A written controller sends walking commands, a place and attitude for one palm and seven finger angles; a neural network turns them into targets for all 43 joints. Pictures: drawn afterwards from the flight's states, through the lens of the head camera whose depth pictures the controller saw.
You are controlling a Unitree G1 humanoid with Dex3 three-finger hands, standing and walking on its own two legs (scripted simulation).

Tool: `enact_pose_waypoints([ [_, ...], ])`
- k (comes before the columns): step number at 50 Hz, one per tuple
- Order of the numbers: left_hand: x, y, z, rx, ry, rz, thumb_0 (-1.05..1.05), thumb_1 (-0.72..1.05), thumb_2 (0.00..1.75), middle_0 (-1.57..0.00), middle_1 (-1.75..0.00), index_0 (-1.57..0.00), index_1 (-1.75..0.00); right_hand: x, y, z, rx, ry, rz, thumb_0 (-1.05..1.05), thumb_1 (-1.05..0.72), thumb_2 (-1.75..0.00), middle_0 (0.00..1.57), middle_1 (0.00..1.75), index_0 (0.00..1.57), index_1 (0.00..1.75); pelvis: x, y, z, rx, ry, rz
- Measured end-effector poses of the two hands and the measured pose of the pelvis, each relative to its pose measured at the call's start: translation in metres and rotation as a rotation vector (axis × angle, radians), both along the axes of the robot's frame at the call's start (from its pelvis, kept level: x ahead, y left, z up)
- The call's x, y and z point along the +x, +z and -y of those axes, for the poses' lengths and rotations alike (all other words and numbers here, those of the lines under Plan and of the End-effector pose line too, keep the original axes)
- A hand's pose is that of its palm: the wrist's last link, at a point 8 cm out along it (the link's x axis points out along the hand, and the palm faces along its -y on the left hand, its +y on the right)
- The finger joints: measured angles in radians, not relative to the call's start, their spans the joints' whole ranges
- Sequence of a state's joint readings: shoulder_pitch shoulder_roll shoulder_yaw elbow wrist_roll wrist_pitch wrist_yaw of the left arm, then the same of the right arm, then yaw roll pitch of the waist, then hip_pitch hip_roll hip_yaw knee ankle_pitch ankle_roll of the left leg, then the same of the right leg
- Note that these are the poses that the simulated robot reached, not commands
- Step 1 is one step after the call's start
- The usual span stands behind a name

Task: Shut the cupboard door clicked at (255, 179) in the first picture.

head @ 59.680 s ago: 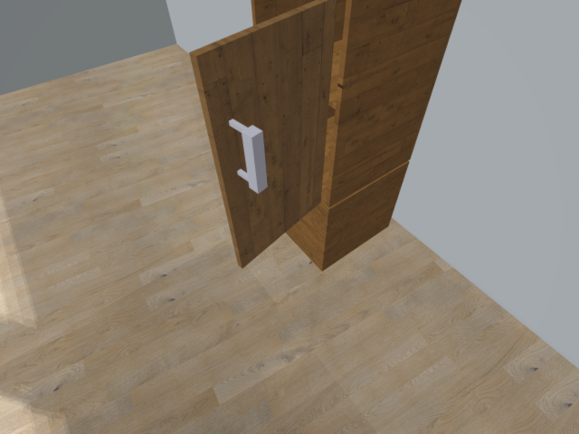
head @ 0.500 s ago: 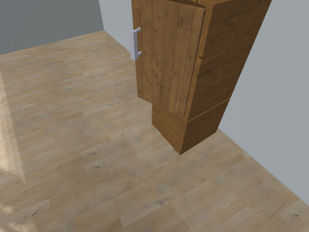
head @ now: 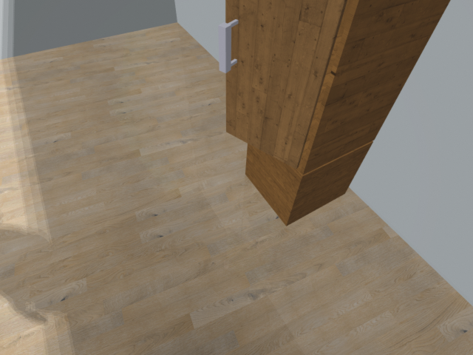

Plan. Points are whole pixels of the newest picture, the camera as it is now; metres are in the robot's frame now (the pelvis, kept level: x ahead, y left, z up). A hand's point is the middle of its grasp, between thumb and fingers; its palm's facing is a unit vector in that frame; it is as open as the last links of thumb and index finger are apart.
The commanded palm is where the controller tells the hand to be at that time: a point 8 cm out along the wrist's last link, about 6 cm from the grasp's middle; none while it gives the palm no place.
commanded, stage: walk to a spot facing it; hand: left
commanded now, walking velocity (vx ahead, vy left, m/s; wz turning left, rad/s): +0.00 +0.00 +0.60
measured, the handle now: (229, 46) +0.94 +0.06 +0.05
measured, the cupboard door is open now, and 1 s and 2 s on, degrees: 22 22 22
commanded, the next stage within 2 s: turn to face it in 1.96 s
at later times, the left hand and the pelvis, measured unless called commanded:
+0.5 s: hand out of the picture +0.05 +0.25 -0.15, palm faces +0.29 -0.92 -0.27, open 7.4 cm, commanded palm none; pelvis +0.00 +0.01 +0.01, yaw +18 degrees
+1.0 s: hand out of the picture -0.05 +0.12 -0.15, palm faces +0.61 -0.74 -0.29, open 7.4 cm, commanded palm none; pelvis +0.03 -0.06 +0.01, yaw +38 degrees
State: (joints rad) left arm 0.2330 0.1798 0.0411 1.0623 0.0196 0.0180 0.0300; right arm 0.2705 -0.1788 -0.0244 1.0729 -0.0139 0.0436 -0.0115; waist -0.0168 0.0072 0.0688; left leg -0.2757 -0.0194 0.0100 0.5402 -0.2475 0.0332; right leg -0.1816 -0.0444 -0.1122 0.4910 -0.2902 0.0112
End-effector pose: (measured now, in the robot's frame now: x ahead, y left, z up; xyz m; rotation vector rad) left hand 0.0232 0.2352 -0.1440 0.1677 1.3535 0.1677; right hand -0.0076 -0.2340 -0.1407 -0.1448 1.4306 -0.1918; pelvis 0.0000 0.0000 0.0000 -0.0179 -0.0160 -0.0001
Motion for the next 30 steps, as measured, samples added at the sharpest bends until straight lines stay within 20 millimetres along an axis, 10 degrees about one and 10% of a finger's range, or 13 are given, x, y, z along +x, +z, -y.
enact_pose_waypoints([
  [8, 0.0, -0.023, -0.028, -0.013, 0.11, 0.059, 0.0, 0.9, 0.9, -0.2, -0.3, -0.21, -0.3, 0.038, -0.002, -0.011, -0.05, 0.117, 0.039, 0.0, -0.91, -0.9, 0.2, 0.3, 0.2, 0.3, -0.002, -0.017, -0.02, -0.017, 0.123, -0.001],
  [19, 0.008, 0.014, -0.059, 0.047, 0.184, 0.149, 0.0, 0.9, 0.9, -0.2, -0.3, -0.2, -0.3, 0.087, 0.023, -0.017, -0.07, 0.261, 0.096, 0.0, -0.9, -0.9, 0.2, 0.3, 0.21, 0.3, -0.007, 0.007, -0.023, -0.031, 0.237, -0.06],
  [30, -0.01, 0.03, -0.036, 0.119, 0.297, 0.174, 0.0, 0.91, 0.9, -0.2, -0.3, -0.2, -0.3, 0.138, 0.011, 0.011, -0.04, 0.395, 0.104, 0.0, -0.9, -0.9, 0.2, 0.3, 0.21, 0.3, 0.001, 0.005, 0.013, -0.017, 0.388, -0.07],
])
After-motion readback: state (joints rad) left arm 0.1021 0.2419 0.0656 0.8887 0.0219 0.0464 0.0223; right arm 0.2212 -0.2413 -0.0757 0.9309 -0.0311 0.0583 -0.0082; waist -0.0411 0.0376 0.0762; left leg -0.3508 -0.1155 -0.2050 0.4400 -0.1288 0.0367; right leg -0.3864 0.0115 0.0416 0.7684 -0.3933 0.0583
